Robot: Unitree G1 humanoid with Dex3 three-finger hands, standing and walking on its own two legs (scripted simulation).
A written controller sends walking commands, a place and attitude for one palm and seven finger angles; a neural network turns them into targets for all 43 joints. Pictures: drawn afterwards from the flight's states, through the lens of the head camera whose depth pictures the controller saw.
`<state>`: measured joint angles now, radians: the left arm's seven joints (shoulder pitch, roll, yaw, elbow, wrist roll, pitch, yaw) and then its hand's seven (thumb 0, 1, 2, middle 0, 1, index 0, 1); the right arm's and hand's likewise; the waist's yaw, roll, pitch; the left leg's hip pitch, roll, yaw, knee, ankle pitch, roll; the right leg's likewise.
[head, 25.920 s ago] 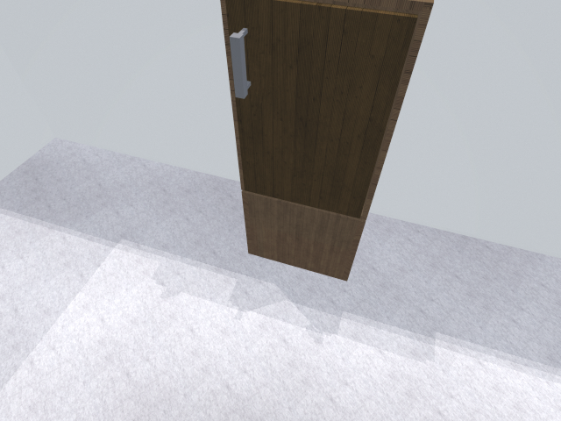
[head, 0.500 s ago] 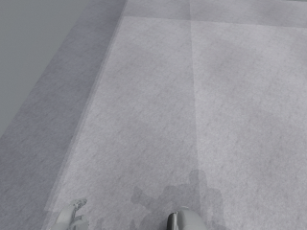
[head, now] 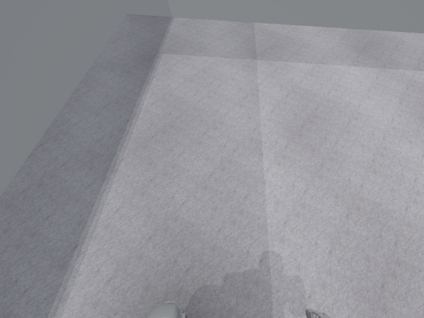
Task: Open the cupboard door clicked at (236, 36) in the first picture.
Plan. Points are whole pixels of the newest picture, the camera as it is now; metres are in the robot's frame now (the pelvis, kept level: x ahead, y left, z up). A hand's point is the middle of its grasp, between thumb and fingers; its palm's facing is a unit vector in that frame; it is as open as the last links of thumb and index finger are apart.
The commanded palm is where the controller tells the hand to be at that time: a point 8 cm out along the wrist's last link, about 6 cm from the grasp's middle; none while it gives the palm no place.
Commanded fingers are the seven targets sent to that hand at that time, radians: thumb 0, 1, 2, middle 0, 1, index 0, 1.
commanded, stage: turn to face it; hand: left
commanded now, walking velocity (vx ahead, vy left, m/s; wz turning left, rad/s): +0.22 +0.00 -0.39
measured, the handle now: out of the picture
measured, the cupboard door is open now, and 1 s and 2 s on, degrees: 42 42 42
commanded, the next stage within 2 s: none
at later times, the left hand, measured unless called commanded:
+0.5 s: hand (138, 269) +0.23 +0.20 -0.16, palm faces +0.21 -0.95 -0.24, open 7.3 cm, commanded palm none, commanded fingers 0.00 0.90 0.90 -0.20 -0.30 -0.20 -0.30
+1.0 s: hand (125, 270) +0.23 +0.22 -0.16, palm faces +0.48 -0.82 -0.30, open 7.4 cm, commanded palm none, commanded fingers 0.00 0.90 0.90 -0.20 -0.30 -0.20 -0.30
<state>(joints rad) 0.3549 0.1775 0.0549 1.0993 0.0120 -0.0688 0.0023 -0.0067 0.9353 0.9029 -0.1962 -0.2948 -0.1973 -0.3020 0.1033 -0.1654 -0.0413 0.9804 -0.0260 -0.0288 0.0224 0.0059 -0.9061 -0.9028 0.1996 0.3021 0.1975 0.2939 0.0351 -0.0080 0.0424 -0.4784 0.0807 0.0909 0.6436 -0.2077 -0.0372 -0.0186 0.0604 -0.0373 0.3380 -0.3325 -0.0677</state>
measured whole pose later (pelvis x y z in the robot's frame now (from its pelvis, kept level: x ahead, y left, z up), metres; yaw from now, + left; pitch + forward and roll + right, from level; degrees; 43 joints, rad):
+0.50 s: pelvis +0.17 -0.01 +0.00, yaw +12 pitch +1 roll +1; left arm 0.14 0.18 0.06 0.95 0.02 -0.02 0.03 0.00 0.93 0.90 -0.20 -0.29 -0.20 -0.30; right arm 0.30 -0.19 -0.06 1.06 -0.02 0.06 0.01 0.01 -0.92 -0.90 0.20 0.30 0.20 0.29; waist -0.04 -0.01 0.05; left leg -0.45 0.02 0.06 1.06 -0.50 -0.05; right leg -0.26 -0.11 -0.16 0.56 -0.30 0.01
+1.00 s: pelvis +0.24 -0.02 -0.01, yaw +29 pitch +2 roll +1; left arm 0.16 0.23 0.07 0.88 0.01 0.02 0.01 0.00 0.91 0.90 -0.19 -0.29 -0.20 -0.30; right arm 0.17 -0.23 -0.07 0.91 -0.03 0.04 0.01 0.00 -0.90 -0.90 0.20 0.30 0.20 0.29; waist -0.02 0.02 0.07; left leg -0.36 0.00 -0.04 0.60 -0.28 -0.03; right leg -0.34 -0.05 -0.04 0.62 -0.33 0.07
